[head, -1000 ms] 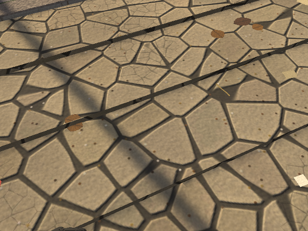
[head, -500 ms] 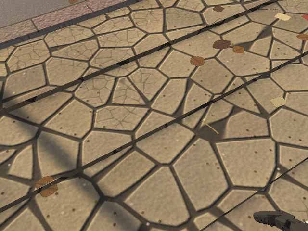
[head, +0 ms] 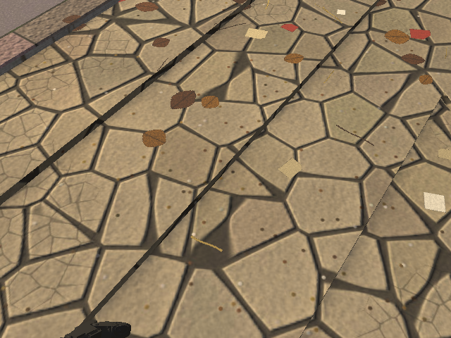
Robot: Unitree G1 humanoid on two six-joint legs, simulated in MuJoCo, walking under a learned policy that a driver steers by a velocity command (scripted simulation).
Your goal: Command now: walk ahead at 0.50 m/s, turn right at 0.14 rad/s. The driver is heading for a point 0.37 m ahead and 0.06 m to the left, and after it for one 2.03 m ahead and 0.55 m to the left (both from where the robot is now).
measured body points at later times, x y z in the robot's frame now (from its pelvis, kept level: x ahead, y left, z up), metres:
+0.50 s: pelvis +0.24 -0.01 +0.00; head +0.28 -0.01 +0.45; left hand +0.18 +0.22 -0.14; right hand +0.42 -0.21 -0.13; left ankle +0.36 +0.07 -0.69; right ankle +0.12 -0.08 -0.73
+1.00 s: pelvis +0.33 -0.01 +0.04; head +0.35 +0.00 +0.48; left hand +0.34 +0.27 -0.08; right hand +0.52 -0.23 -0.08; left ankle +0.36 +0.06 -0.70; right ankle +0.40 -0.13 -0.67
